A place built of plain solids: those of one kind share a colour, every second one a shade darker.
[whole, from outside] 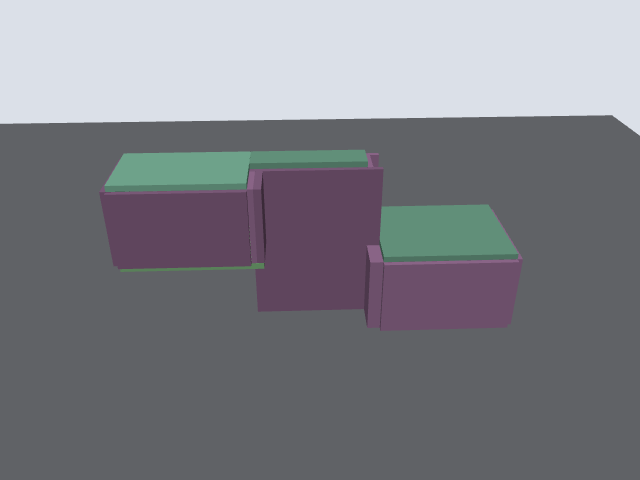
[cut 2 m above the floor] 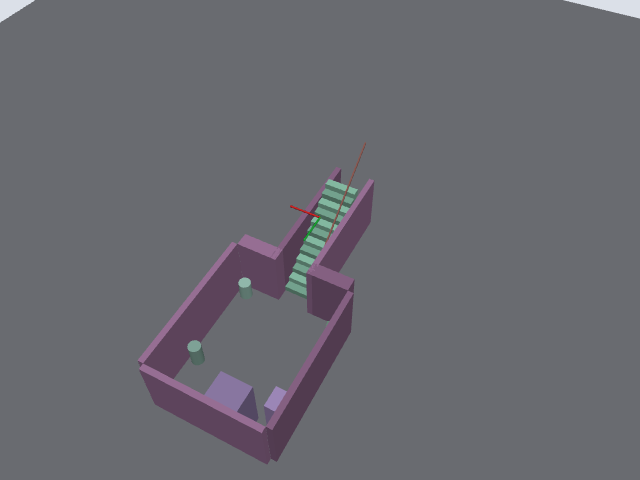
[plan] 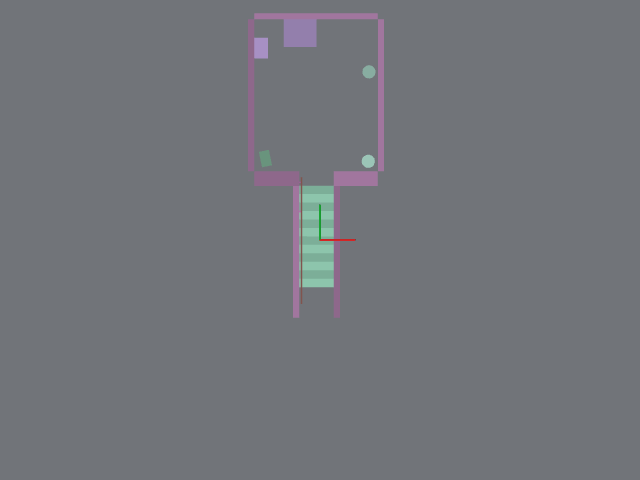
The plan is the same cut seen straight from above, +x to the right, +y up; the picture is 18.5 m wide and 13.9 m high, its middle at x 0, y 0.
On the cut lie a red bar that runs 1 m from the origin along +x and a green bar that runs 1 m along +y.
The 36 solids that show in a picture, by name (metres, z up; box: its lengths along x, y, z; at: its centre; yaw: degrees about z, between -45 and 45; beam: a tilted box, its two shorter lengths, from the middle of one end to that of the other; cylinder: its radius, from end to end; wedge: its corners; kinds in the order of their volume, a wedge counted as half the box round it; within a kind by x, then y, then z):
{
 "wall_1": {"box": [0.18, 4.4, 2.71], "at": [-2.0, 4.19, 1.31]},
 "wall_2": {"box": [1.3, 0.43, 2.71], "at": [-1.25, 1.78, 1.31]},
 "wall_3": {"box": [1.3, 0.18, 2.71], "at": [-1.25, 1.9, 1.31]},
 "wall_4": {"box": [0.18, 4.24, 5.5], "at": [-0.69, -0.13, 2.7]},
 "wall_5": {"box": [3.58, 0.18, 2.71], "at": [-0.11, 6.48, 1.31]},
 "wall_6": {"box": [1.0, 0.18, 2.79], "at": [-0.1, 1.6, 4.06]},
 "wall_7": {"box": [0.18, 4.24, 5.5], "at": [0.49, -0.13, 2.7]},
 "wall_8": {"box": [2.51, 0.18, 2.57], "at": [0.65, -6.48, 4.17]},
 "wall_9": {"box": [1.28, 0.43, 2.71], "at": [1.04, 1.78, 1.31]},
 "wall_10": {"box": [1.28, 0.18, 2.71], "at": [1.04, 1.9, 1.31]},
 "wall_11": {"box": [1.51, 0.18, 2.57], "at": [1.15, -2.16, 4.17]},
 "wall_12": {"box": [1.51, 0.42, 2.57], "at": [1.15, -2.04, 4.17]},
 "wall_13": {"box": [0.18, 4.4, 2.71], "at": [1.77, 4.19, 1.31]},
 "wall_14": {"box": [0.18, 4.14, 2.57], "at": [2.0, -4.32, 4.17]},
 "roof_1": {"box": [3.58, 4.4, 0.2], "at": [-0.11, 4.19, 2.76]},
 "roof_2": {"box": [1.0, 3.76, 0.2], "at": [-0.1, -0.37, 5.55]},
 "roof_3": {"box": [2.51, 4.14, 0.2], "at": [0.65, -4.32, 5.55]},
 "floor_1": {"box": [2.51, 4.54, 0.22], "at": [0.65, -4.12, 2.77]},
 "machine_1": {"box": [0.4, 0.6, 1.75], "at": [-1.71, 5.56, 0.82]},
 "machine_2": {"box": [0.95, 0.8, 1.88], "at": [-0.58, 5.99, 0.89]},
 "tread_1": {"wedge": [[-0.6, -1.37, 2.09], [-0.6, -1.37, 2.3], [-0.6, -1.12, 1.9], [-0.6, -1.12, 2.3], [0.4, -1.37, 2.09], [0.4, -1.37, 2.3], [0.4, -1.12, 1.9], [0.4, -1.12, 2.3]]},
 "tread_2": {"wedge": [[-0.6, -1.12, 1.9], [-0.6, -1.12, 2.11], [-0.6, -0.88, 1.71], [-0.6, -0.88, 2.11], [0.4, -1.12, 1.9], [0.4, -1.12, 2.11], [0.4, -0.87, 1.71], [0.4, -0.87, 2.11]]},
 "tread_3": {"wedge": [[-0.6, -0.88, 1.71], [-0.6, -0.88, 1.92], [-0.6, -0.63, 1.52], [-0.6, -0.63, 1.92], [0.4, -0.88, 1.71], [0.4, -0.88, 1.92], [0.4, -0.63, 1.52], [0.4, -0.63, 1.92]]},
 "tread_4": {"wedge": [[-0.6, -0.63, 1.52], [-0.6, -0.63, 1.73], [-0.6, -0.39, 1.32], [-0.6, -0.39, 1.73], [0.4, -0.63, 1.52], [0.4, -0.63, 1.73], [0.4, -0.39, 1.33], [0.4, -0.39, 1.73]]},
 "tread_5": {"wedge": [[-0.6, -0.39, 1.33], [-0.6, -0.39, 1.53], [-0.6, -0.14, 1.13], [-0.6, -0.14, 1.53], [0.4, -0.39, 1.33], [0.4, -0.39, 1.53], [0.4, -0.14, 1.13], [0.4, -0.14, 1.53]]},
 "tread_6": {"wedge": [[-0.6, -0.14, 1.13], [-0.6, -0.14, 1.34], [-0.6, 0.11, 0.94], [-0.6, 0.11, 1.34], [0.4, -0.14, 1.14], [0.4, -0.14, 1.34], [0.4, 0.1, 0.94], [0.4, 0.1, 1.34]]},
 "tread_7": {"wedge": [[-0.6, 0.1, 0.94], [-0.6, 0.1, 1.15], [-0.6, 0.35, 0.75], [-0.6, 0.35, 1.15], [0.4, 0.1, 0.94], [0.4, 0.1, 1.15], [0.4, 0.35, 0.75], [0.4, 0.35, 1.15]]},
 "tread_8": {"wedge": [[-0.6, 0.35, 0.75], [-0.6, 0.35, 0.96], [-0.6, 0.59, 0.56], [-0.6, 0.59, 0.96], [0.4, 0.35, 0.75], [0.4, 0.35, 0.96], [0.4, 0.59, 0.56], [0.4, 0.59, 0.96]]},
 "tread_9": {"wedge": [[-0.6, 0.59, 0.56], [-0.6, 0.59, 0.77], [-0.6, 0.84, 0.37], [-0.6, 0.84, 0.77], [0.4, 0.59, 0.56], [0.4, 0.59, 0.77], [0.4, 0.84, 0.37], [0.4, 0.84, 0.77]]},
 "tread_10": {"wedge": [[-0.6, 0.83, 0.37], [-0.6, 0.83, 0.57], [-0.6, 1.09, 0.17], [-0.6, 1.09, 0.57], [0.4, 0.84, 0.37], [0.4, 0.84, 0.57], [0.4, 1.08, 0.17], [0.4, 1.08, 0.57]]},
 "tread_11": {"wedge": [[-0.6, 1.08, 0.17], [-0.6, 1.08, 0.38], [-0.6, 1.33, -0.02], [-0.6, 1.33, 0.38], [0.4, 1.08, 0.18], [0.4, 1.08, 0.38], [0.4, 1.33, -0.02], [0.4, 1.33, 0.38]]},
 "tread_12": {"wedge": [[-0.6, 1.33, -0.02], [-0.6, 1.33, 0.19], [-0.6, 1.57, -0.05], [-0.6, 1.57, 0.19], [0.4, 1.33, -0.02], [0.4, 1.33, 0.19], [0.4, 1.57, -0.05], [0.4, 1.57, 0.19]]},
 "guard_rail_1": {"wedge": [[-0.56, -1.86, 3.75], [-0.56, -1.86, 3.8], [-0.56, 1.82, 0.87], [-0.56, 1.82, 0.92], [-0.51, -1.86, 3.75], [-0.51, -1.86, 3.8], [-0.51, 1.82, 0.87], [-0.51, 1.82, 0.92]]},
 "bin_1": {"cylinder": 0.19, "from": [1.4, 2.28, 0.0], "to": [1.4, 2.28, 0.62]},
 "bin_2": {"cylinder": 0.19, "from": [1.42, 4.87, 0.0], "to": [1.42, 4.87, 0.75]},
 "bucket_1": {"box": [0.3, 0.46, 0.39], "at": [-1.58, 2.36, 0.14], "yaw": 11.6}
}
